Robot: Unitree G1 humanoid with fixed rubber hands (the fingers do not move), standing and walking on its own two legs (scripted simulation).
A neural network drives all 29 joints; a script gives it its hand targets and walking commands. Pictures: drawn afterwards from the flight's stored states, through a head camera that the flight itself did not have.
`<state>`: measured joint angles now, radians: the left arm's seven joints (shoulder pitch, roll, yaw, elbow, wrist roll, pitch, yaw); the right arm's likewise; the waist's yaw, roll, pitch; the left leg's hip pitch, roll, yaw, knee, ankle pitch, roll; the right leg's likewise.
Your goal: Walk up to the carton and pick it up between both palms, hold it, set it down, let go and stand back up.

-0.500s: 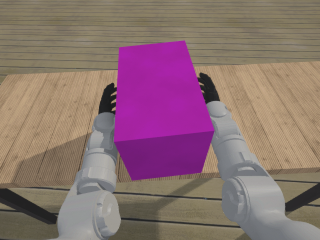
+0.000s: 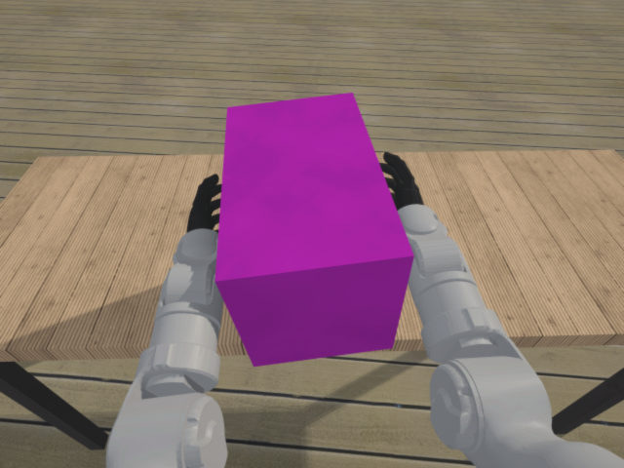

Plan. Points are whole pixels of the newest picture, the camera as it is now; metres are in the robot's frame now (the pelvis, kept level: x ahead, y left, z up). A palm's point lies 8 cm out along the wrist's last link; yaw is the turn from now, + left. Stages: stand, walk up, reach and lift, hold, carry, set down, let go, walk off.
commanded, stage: reach and lift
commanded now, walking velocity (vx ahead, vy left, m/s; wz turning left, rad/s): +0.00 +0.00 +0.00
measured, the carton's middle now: (305, 221) +0.42 +0.03 +0.12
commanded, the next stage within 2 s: hold in 1.36 s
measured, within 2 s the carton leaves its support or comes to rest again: neither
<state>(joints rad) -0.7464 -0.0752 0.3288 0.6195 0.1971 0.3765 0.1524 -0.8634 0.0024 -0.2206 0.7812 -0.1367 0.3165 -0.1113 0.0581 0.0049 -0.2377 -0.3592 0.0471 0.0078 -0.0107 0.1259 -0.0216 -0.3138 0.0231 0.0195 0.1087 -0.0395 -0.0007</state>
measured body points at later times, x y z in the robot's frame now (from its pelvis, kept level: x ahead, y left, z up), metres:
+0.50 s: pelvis -0.02 +0.01 +0.00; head -0.04 +0.01 +0.45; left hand +0.39 +0.16 +0.15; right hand +0.42 -0.11 +0.17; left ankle +0.05 +0.13 -0.75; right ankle -0.01 -0.12 -0.75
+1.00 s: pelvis +0.00 +0.00 +0.00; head +0.00 +0.00 +0.45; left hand +0.38 +0.14 +0.16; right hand +0.39 -0.13 +0.17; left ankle +0.05 +0.13 -0.75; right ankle -0.01 -0.12 -0.75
